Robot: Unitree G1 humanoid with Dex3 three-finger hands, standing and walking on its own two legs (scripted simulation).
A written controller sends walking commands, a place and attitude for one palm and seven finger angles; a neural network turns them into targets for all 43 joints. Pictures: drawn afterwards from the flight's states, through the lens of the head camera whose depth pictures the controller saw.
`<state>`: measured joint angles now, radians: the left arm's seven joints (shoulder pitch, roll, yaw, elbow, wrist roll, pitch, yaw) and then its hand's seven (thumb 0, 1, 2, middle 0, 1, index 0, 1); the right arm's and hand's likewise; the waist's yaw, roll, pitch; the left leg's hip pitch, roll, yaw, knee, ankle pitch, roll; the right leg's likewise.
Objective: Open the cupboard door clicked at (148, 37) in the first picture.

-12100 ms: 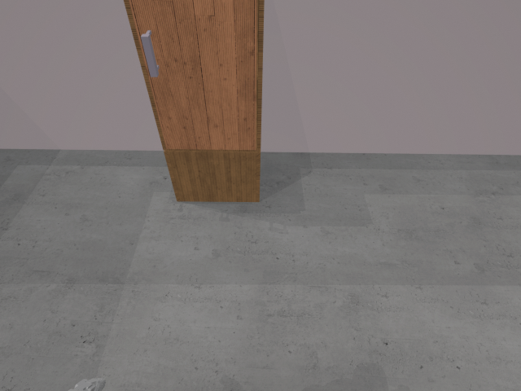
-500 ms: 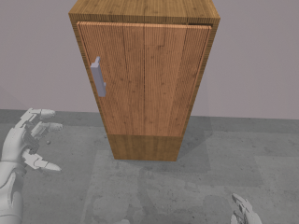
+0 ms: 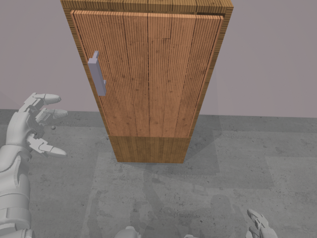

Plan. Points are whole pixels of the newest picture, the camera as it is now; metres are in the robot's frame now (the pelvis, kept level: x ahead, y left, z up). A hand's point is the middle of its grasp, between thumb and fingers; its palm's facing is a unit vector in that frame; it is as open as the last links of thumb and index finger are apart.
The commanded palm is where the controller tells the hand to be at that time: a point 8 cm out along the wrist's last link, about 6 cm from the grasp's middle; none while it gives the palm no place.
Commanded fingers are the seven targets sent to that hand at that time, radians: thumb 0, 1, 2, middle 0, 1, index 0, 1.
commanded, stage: move the hooked fingers beside the handle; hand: left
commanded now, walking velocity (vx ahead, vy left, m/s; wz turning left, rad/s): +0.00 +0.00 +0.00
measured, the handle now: (99, 73) +0.57 +0.21 +0.06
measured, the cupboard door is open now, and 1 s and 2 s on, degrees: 0 0 0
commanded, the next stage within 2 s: none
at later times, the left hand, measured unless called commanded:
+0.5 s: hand (61, 110) +0.40 +0.27 +0.08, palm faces +0.01 -1.00 +0.01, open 14.0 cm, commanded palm +0.38 +0.32 +0.07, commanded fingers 0.00 -0.50 0.30 -0.30 -1.20 -0.30 -1.20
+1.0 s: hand (72, 89) +0.48 +0.26 +0.08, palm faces +0.03 -1.00 -0.01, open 14.0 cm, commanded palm +0.46 +0.32 +0.07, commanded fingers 0.00 -0.50 0.30 -0.30 -1.20 -0.30 -1.20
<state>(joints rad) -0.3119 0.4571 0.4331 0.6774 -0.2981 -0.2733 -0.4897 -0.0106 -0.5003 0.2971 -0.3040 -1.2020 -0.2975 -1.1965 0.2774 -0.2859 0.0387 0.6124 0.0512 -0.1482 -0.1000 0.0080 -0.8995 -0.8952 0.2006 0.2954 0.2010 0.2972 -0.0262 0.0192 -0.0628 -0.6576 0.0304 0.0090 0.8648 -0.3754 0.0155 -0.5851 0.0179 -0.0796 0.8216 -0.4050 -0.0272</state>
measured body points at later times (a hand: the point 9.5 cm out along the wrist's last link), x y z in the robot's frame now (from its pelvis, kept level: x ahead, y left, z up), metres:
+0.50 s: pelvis +0.01 +0.02 +0.00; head +0.07 +0.04 +0.44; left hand +0.40 +0.32 +0.08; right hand +0.10 -0.24 -0.10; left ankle +0.03 +0.11 -0.70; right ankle +0.00 -0.10 -0.70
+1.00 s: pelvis +0.00 +0.02 -0.02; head +0.10 +0.04 +0.42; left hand +0.47 +0.32 +0.08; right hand +0.01 -0.27 -0.12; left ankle +0.03 +0.11 -0.70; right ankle +0.00 -0.10 -0.70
